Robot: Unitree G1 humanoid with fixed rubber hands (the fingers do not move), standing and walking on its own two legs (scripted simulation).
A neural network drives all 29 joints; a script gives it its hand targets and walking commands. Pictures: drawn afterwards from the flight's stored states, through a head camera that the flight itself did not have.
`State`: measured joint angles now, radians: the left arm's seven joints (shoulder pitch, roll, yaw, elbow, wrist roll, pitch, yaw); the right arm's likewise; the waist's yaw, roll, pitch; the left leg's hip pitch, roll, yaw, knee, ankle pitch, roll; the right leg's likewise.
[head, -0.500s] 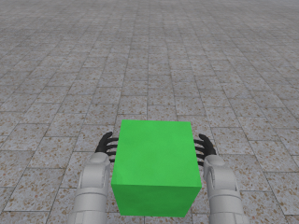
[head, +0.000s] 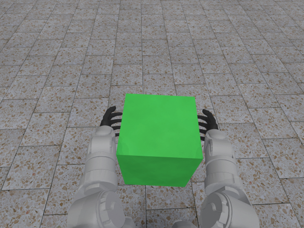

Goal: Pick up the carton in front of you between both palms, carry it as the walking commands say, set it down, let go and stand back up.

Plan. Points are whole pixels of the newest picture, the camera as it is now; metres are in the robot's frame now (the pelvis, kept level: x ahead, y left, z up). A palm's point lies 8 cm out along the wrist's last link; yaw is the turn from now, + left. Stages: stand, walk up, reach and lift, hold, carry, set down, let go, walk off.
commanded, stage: set down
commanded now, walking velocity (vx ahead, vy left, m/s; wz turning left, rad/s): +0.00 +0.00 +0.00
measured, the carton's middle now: (157, 143) +0.37 +0.00 -0.07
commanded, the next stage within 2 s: none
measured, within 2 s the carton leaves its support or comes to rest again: rests again in 1.84 s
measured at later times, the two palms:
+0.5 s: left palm (117, 143) +0.43 +0.15 -0.19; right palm (192, 146) +0.42 -0.15 -0.19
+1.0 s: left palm (121, 150) +0.47 +0.16 -0.35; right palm (183, 153) +0.46 -0.14 -0.34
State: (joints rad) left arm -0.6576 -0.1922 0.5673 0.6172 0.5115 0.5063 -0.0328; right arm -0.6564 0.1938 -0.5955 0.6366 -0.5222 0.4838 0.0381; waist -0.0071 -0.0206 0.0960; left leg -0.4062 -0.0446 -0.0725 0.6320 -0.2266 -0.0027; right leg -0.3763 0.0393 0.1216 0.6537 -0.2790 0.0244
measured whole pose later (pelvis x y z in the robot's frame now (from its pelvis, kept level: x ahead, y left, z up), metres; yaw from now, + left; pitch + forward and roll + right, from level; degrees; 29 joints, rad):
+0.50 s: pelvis +0.00 -0.01 -0.11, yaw +0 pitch +39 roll -1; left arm -0.75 -0.08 0.43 0.54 0.26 0.25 -0.01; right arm -0.71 0.16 -0.47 0.49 -0.22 0.25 -0.06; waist 0.00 -0.02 -0.15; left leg -1.48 -0.06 -0.11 1.19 -0.38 -0.04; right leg -1.45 0.10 0.09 1.20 -0.44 0.03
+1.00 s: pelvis -0.04 +0.00 -0.24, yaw -2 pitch +47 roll -3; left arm -1.11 0.07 0.41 0.72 0.22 0.28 0.03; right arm -1.05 0.04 -0.49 0.64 -0.18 0.27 -0.11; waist 0.00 -0.01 -0.09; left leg -2.02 -0.11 -0.11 1.68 -0.48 -0.05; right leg -1.96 0.13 0.08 1.68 -0.54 0.08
